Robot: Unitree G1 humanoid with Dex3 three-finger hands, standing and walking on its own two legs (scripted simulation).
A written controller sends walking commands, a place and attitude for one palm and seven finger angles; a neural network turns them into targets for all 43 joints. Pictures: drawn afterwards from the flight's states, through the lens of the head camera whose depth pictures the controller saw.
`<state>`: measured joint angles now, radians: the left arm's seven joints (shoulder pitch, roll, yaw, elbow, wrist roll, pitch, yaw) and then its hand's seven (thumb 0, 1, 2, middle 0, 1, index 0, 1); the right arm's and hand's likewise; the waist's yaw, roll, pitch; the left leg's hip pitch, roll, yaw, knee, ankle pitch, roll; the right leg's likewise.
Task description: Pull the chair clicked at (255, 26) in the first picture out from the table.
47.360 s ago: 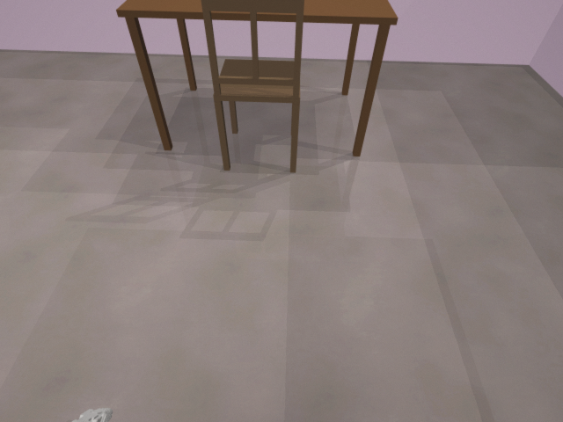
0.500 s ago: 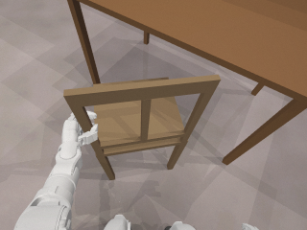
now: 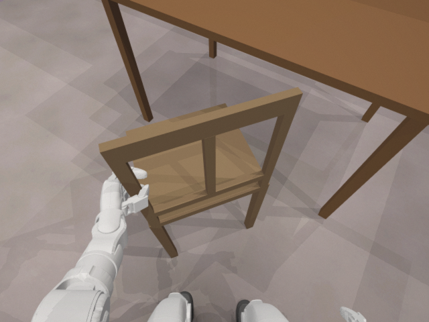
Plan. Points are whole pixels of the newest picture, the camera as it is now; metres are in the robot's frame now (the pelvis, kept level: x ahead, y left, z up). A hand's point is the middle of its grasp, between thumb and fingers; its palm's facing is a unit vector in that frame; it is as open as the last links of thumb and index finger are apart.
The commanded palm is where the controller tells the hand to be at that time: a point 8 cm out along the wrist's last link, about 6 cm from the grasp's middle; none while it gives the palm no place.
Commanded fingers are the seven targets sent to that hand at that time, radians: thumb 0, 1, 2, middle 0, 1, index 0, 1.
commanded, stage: step backward, pulling the chair out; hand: left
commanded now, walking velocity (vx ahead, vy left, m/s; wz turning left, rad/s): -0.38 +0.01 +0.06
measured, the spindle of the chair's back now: (209, 167) +0.45 +0.01 -0.08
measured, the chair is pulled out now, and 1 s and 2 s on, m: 0.30 0.30 0.31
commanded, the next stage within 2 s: none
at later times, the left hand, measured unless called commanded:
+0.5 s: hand (141, 198) +0.36 +0.16 -0.06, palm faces +0.12 -0.97 -0.20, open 5.7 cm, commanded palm +0.34 +0.21 -0.06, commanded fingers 0.00 0.90 0.90 -0.50 -1.45 -0.50 -1.45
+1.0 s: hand (141, 198) +0.36 +0.16 -0.06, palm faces +0.09 -0.97 -0.20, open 5.6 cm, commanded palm +0.34 +0.21 -0.06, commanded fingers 0.00 0.90 0.90 -0.50 -1.45 -0.50 -1.45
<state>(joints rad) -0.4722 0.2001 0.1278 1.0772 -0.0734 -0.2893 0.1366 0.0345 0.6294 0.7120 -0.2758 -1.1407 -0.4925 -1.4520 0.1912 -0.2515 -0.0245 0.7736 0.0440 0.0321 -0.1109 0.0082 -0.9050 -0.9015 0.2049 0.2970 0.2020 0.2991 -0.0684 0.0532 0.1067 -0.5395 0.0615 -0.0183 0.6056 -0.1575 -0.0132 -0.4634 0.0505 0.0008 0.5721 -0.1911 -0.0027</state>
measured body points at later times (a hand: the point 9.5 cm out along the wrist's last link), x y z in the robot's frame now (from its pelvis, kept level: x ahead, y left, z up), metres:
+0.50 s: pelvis +0.00 +0.00 +0.00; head +0.08 -0.01 +0.44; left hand +0.35 +0.21 -0.04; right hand +0.08 -0.27 -0.14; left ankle +0.10 +0.13 -0.72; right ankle +0.06 -0.12 -0.72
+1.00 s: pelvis -0.01 +0.01 +0.00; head +0.08 +0.01 +0.44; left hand +0.35 +0.21 -0.04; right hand +0.08 -0.27 -0.13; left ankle +0.10 +0.13 -0.72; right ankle +0.06 -0.12 -0.72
